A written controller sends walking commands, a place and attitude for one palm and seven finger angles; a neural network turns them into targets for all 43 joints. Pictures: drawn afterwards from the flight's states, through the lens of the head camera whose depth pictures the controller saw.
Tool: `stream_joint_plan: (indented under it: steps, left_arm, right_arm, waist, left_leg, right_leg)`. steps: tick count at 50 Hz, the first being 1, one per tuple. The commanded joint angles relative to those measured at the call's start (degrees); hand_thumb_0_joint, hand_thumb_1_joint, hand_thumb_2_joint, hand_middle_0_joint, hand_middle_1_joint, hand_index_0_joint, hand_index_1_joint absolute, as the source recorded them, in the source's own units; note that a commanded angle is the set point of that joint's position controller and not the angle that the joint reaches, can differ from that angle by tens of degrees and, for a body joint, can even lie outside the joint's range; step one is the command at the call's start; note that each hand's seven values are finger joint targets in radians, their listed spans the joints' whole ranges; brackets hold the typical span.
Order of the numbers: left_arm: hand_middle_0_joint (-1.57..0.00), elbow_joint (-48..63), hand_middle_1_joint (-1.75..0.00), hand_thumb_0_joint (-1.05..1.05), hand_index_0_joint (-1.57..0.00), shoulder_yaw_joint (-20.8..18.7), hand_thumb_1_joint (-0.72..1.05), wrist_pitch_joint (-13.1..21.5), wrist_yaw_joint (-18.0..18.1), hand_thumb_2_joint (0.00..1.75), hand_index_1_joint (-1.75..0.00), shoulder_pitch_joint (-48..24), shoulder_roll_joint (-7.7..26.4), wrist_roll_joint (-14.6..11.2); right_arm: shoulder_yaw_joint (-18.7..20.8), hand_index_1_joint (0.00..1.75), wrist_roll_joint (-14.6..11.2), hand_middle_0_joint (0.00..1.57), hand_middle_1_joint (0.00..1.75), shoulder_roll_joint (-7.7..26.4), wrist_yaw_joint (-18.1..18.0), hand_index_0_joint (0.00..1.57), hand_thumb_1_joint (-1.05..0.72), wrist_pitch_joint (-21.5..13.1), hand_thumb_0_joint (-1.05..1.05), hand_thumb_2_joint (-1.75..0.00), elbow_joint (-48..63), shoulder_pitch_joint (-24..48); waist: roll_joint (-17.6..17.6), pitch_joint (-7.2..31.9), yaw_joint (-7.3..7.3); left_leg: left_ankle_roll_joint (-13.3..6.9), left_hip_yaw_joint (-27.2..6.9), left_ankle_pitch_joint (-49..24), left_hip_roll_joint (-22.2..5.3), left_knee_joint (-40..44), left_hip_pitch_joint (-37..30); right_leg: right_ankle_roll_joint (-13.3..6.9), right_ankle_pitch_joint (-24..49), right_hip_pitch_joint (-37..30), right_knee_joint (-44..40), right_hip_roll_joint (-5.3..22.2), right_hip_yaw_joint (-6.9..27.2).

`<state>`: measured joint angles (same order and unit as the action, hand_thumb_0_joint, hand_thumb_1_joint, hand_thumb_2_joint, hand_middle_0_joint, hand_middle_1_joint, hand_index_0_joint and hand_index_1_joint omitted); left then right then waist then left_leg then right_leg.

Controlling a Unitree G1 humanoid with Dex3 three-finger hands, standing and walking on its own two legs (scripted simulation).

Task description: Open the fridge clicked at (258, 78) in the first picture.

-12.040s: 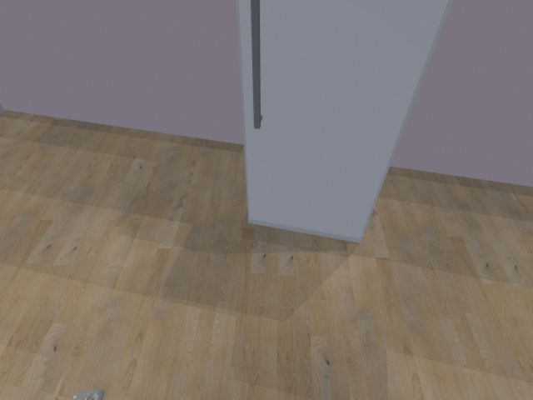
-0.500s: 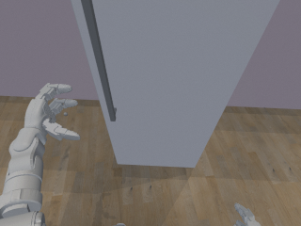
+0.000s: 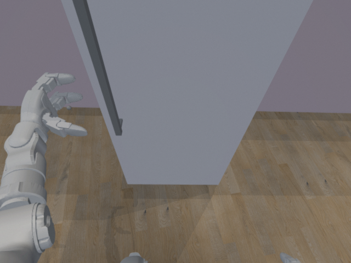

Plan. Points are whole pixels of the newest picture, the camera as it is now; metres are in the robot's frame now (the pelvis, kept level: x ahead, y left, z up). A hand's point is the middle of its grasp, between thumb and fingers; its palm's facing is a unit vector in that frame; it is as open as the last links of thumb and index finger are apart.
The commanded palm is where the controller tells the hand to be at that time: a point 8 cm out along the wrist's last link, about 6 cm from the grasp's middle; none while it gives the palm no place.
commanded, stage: move the hooked fingers beside the handle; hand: left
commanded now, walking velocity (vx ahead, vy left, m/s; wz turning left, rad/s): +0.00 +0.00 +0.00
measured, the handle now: (103, 69) +0.53 +0.18 +0.14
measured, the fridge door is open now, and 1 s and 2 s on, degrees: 0 0 0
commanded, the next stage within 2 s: feel for the door with the fingertips in 1.16 s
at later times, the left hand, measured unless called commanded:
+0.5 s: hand (78, 91) +0.48 +0.23 +0.11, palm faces +0.04 -1.00 -0.01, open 14.0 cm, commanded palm +0.45 +0.28 +0.11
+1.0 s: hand (77, 95) +0.47 +0.24 +0.11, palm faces +0.05 -1.00 +0.00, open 14.0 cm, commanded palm +0.45 +0.28 +0.10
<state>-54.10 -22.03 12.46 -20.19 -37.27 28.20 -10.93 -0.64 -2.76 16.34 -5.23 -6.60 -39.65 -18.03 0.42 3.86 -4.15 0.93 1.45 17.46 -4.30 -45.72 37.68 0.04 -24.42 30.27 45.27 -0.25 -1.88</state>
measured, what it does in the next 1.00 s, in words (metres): stands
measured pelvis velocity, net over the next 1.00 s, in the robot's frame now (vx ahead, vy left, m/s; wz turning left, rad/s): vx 0.00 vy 0.00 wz -0.01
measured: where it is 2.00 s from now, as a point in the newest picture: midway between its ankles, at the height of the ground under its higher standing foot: outside the picture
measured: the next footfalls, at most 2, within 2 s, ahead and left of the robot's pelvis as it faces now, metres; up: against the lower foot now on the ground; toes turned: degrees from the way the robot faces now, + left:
none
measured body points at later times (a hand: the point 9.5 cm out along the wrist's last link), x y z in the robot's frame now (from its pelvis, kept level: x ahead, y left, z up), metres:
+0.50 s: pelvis +0.00 +0.00 -0.01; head +0.08 +0.02 +0.43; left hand +0.47 +0.29 +0.12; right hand +0.02 -0.28 -0.12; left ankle +0.05 +0.13 -0.70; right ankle -0.02 -0.12 -0.70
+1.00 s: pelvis +0.00 +0.00 -0.01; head +0.07 +0.02 +0.43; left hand +0.46 +0.29 +0.11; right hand +0.05 -0.27 -0.12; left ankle +0.05 +0.13 -0.70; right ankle -0.02 -0.12 -0.70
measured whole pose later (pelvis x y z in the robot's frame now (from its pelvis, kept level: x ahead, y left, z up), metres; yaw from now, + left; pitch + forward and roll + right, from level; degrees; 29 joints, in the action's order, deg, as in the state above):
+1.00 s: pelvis +0.00 +0.00 -0.01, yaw -1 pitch +14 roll -2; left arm -63.5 -23.6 14.7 -18.6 -46.4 31.6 -7.9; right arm -0.7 -2.0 15.8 -3.5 -3.1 -38.7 -20.0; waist 0.8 5.6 -6.6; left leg 0.8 1.2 19.5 -5.1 -50.5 44.7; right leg 0.2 -25.8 36.9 49.0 -1.0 -1.7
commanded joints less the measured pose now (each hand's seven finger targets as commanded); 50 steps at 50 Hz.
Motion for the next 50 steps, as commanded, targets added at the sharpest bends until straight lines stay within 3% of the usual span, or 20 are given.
stream_joint_plan:
  steps: [1, 6, 7, 11, 14, 16, 18, 19, 22, 26, 27, 29, 31, 34, 35, 42, 44, 48, 49, 50]
  left_arm:
    - [-0.30, 8.7, -1.20, 0.00, -0.30, -3.2, -0.50, 4.2, -0.2, 0.30, -1.20, -26.4, 17.2, -0.6]
    - [-0.30, 8.7, -1.20, 0.00, -0.30, -3.6, -0.50, 5.6, 0.4, 0.30, -1.20, -29.0, 17.7, -0.1]
    - [-0.30, 7.6, -1.20, 0.00, -0.30, -1.9, -0.50, 5.3, 0.3, 0.30, -1.20, -29.3, 15.9, 0.0]
    - [-0.30, 2.4, -1.20, 0.00, -0.30, -3.5, -0.50, 4.4, 0.9, 0.30, -1.20, -31.3, 18.5, 1.0]
    - [-0.30, 4.2, -1.20, 0.00, -0.30, -5.3, -0.50, 5.5, 1.7, 0.30, -1.20, -36.1, 21.8, 2.1]
    - [-0.30, 3.0, -1.20, 0.00, -0.30, -3.7, -0.50, 6.0, 1.6, 0.30, -1.20, -35.9, 19.4, 2.1]
    - [-0.30, 1.7, -1.20, 0.00, -0.30, -4.7, -0.50, 6.3, 1.7, 0.30, -1.20, -38.2, 21.3, 2.5]
    - [-0.30, 1.5, -1.20, 0.00, -0.30, -5.8, -0.50, 6.3, 1.6, 0.30, -1.20, -37.7, 23.0, 2.7]
    - [-0.30, 1.9, -1.20, 0.00, -0.30, -5.1, -0.50, 5.8, 1.1, 0.30, -1.20, -32.7, 20.9, 2.7]
    - [-0.30, 3.7, -1.20, 0.00, -0.30, -4.1, -0.50, 4.9, 1.2, 0.30, -1.20, -30.9, 18.6, 1.9]
    - [-0.30, 2.9, -1.20, 0.00, -0.30, -4.2, -0.50, 4.5, 1.4, 0.30, -1.20, -31.2, 18.7, 1.9]
    - [-0.30, 6.0, -1.20, 0.00, -0.30, -5.3, -0.50, 5.2, 2.0, 0.30, -1.20, -33.8, 20.3, 2.1]
    - [-0.30, 6.8, -1.20, 0.00, -0.30, -4.2, -0.50, 5.7, 2.6, 0.30, -1.20, -33.9, 18.8, 2.2]
    - [-0.30, 6.8, -1.20, 0.00, -0.30, -4.2, -0.50, 6.5, 3.0, 0.30, -1.20, -36.5, 19.3, 2.3]
    - [-0.30, 5.2, -1.20, 0.00, -0.30, -4.6, -0.50, 6.4, 3.0, 0.30, -1.20, -34.4, 19.6, 2.6]
    - [-0.30, 2.4, -1.20, 0.00, -0.30, -4.2, -0.50, 5.5, 1.8, 0.30, -1.20, -32.6, 19.7, 2.5]
    - [-0.30, 5.0, -1.20, 0.00, -0.30, -2.6, -0.50, 6.1, 1.5, 0.30, -1.20, -35.1, 17.6, 2.0]
    - [-0.30, 1.8, -1.20, 0.00, -0.30, -3.5, -0.50, 5.6, 1.2, 0.30, -1.20, -33.4, 18.5, 1.7]
    - [-0.30, 3.1, -1.20, 0.00, -0.30, -3.2, -0.50, 5.7, 1.1, 0.30, -1.20, -35.5, 18.8, 1.7]
    - [-0.30, 1.5, -1.20, 0.00, -0.30, -3.4, -0.50, 5.5, 1.1, 0.30, -1.20, -33.2, 18.6, 1.8]
  right_arm:
    - [3.8, 0.30, -0.1, 0.20, 0.30, 9.4, -0.7, 0.20, -0.90, -1.6, 0.00, -0.90, 5.5, -3.2]
    - [4.1, 0.30, 0.2, 0.20, 0.30, 9.5, -0.4, 0.20, -0.90, -1.0, 0.00, -0.90, 5.1, -4.7]
    - [4.0, 0.30, 0.1, 0.20, 0.30, 9.4, -0.3, 0.20, -0.90, -0.9, 0.00, -0.90, 5.1, -4.7]
    - [3.9, 0.30, 0.3, 0.20, 0.30, 9.9, -0.2, 0.20, -0.90, 0.0, 0.00, -0.90, 4.5, -6.1]
    - [4.1, 0.30, 0.7, 0.20, 0.30, 10.0, -0.2, 0.20, -0.90, 0.2, 0.00, -0.90, 4.1, -7.1]
    - [4.0, 0.30, 0.8, 0.20, 0.30, 9.6, 0.1, 0.20, -0.90, 0.3, 0.00, -0.90, 4.1, -7.3]
    - [4.0, 0.30, 0.9, 0.20, 0.30, 10.1, 0.1, 0.20, -0.90, 0.6, 0.00, -0.90, 3.5, -8.2]
    - [4.2, 0.30, 0.9, 0.20, 0.30, 10.2, 0.2, 0.20, -0.90, 0.6, 0.00, -0.90, 3.7, -8.3]
    - [4.3, 0.30, 1.0, 0.20, 0.30, 10.0, 0.6, 0.20, -0.90, 1.1, 0.00, -0.90, 4.7, -8.3]
    - [4.4, 0.30, 0.7, 0.20, 0.30, 9.7, 0.9, 0.20, -0.90, 1.8, 0.00, -0.90, 5.4, -8.2]
    - [4.4, 0.30, 0.6, 0.20, 0.30, 9.8, 0.8, 0.20, -0.90, 2.0, 0.00, -0.90, 5.3, -8.3]
    - [4.6, 0.30, 0.7, 0.20, 0.30, 9.9, 0.6, 0.20, -0.90, 1.9, 0.00, -0.90, 5.2, -8.3]
    - [4.4, 0.30, 0.6, 0.20, 0.30, 9.5, 0.7, 0.20, -0.90, 1.7, 0.00, -0.90, 5.2, -8.0]
    - [4.4, 0.30, 0.6, 0.20, 0.30, 9.6, 0.5, 0.20, -0.90, 1.6, 0.00, -0.90, 4.5, -8.1]
    - [4.4, 0.30, 0.7, 0.20, 0.30, 9.5, 0.5, 0.20, -0.90, 1.6, 0.00, -0.90, 4.5, -8.0]
    - [4.0, 0.30, 0.6, 0.20, 0.30, 9.6, 0.6, 0.20, -0.90, 1.8, 0.00, -0.90, 5.2, -7.4]
    - [4.1, 0.30, 0.6, 0.20, 0.30, 9.4, 0.7, 0.20, -0.90, 1.6, 0.00, -0.90, 5.3, -7.5]
    - [4.0, 0.30, 0.6, 0.20, 0.30, 9.8, 0.5, 0.20, -0.90, 1.8, 0.00, -0.90, 5.2, -7.6]
    - [4.1, 0.30, 0.4, 0.20, 0.30, 9.9, 0.5, 0.20, -0.90, 1.8, 0.00, -0.90, 5.2, -7.6]
    - [4.0, 0.30, 0.5, 0.20, 0.30, 9.6, 0.5, 0.20, -0.90, 1.9, 0.00, -0.90, 5.2, -7.2]
  waist:
    - [3.2, 19.1, -0.92]
    - [5.0, 22.2, -1.05]
    - [4.7, 21.1, -1.73]
    - [1.9, 19.4, -2.48]
    - [4.6, 22.8, -2.63]
    - [5.3, 22.7, -2.99]
    - [4.9, 22.3, -3.80]
    - [5.1, 24.0, -3.25]
    - [7.0, 25.5, -1.96]
    - [5.7, 24.2, -2.26]
    - [4.1, 21.9, -2.69]
    - [5.6, 23.9, -2.54]
    - [6.8, 23.0, -2.71]
    - [5.7, 23.2, -3.51]
    - [5.4, 23.0, -2.81]
    - [4.9, 21.9, -2.77]
    - [6.4, 24.0, -3.33]
    - [3.6, 21.4, -3.29]
    - [3.7, 22.6, -3.86]
    - [4.0, 21.7, -3.03]
  left_leg:
    - [-2.0, -1.5, -10.6, 3.0, 2.8, -16.5]
    - [-1.7, -2.2, -12.6, 2.5, 2.0, -18.7]
    - [-1.8, -2.2, -12.0, 2.6, 1.9, -18.4]
    - [-2.2, -2.0, -9.8, 2.5, 1.5, -14.1]
    - [-2.1, -2.5, -11.9, 2.2, 0.6, -15.5]
    - [-1.9, -2.4, -12.0, 2.2, 0.1, -16.0]
    - [-2.2, -2.6, -11.4, 2.1, -0.4, -15.0]
    - [-2.0, -2.6, -11.4, 2.0, -0.4, -14.9]
    - [-1.7, -2.6, -13.8, 1.8, -0.3, -16.8]
    - [-1.9, -2.4, -14.0, 1.9, 0.0, -16.5]
    - [-2.1, -2.4, -12.2, 1.8, 0.2, -15.1]
    - [-2.1, -2.5, -13.0, 1.9, 0.2, -16.4]
    - [-1.9, -2.6, -12.3, 1.8, 0.3, -17.3]
    - [-2.1, -2.7, -11.4, 1.8, 0.3, -17.0]
    - [-2.0, -2.7, -11.4, 1.9, 0.2, -16.6]
    - [-2.1, -2.3, -11.5, 2.1, -0.2, -14.8]
    - [-2.0, -2.4, -12.9, 2.1, -0.5, -17.1]
    - [-2.3, -2.2, -11.2, 2.3, -0.9, -13.9]
    - [-2.4, -2.4, -11.5, 2.1, -0.8, -14.5]
    - [-2.2, -2.3, -11.3, 2.2, -0.9, -14.1]
  right_leg:
    - [-0.2, 18.1, 1.3, -6.3, -1.5, 1.6]
    - [-0.4, 18.3, 2.8, -5.1, -1.9, 1.0]
    - [-0.3, 17.7, 3.8, -5.2, -1.9, 1.0]
    - [0.0, 16.6, 4.4, -5.2, -1.8, 1.3]
    - [-0.2, 17.5, 5.0, -4.1, -1.9, 1.4]
    - [-0.2, 17.2, 5.9, -4.1, -2.1, 1.3]
    - [-0.2, 16.3, 7.0, -3.7, -2.3, 1.3]
    - [-0.1, 16.5, 6.3, -3.6, -2.2, 1.6]
    - [-0.4, 17.8, 6.0, -2.9, -2.4, 0.8]
    - [-0.3, 18.3, 5.8, -3.4, -2.7, 0.5]
    - [-0.2, 16.9, 6.4, -3.8, -2.8, 0.5]
    - [-0.4, 17.6, 5.9, -3.6, -2.7, 0.8]
    - [-0.4, 16.1, 7.1, -3.7, -2.8, 0.5]
    - [-0.3, 15.7, 7.2, -4.0, -2.8, 0.9]
    - [-0.5, 15.7, 6.7, -3.8, -2.8, 0.7]
    - [-0.4, 17.2, 5.9, -3.6, -2.6, 1.0]
    - [-0.3, 17.9, 6.7, -3.4, -2.5, 1.0]
    - [-0.3, 17.4, 6.1, -3.5, -2.5, 1.1]
    - [-0.1, 17.8, 6.5, -3.4, -2.4, 1.2]
    - [-0.2, 17.8, 6.2, -3.4, -2.4, 1.2]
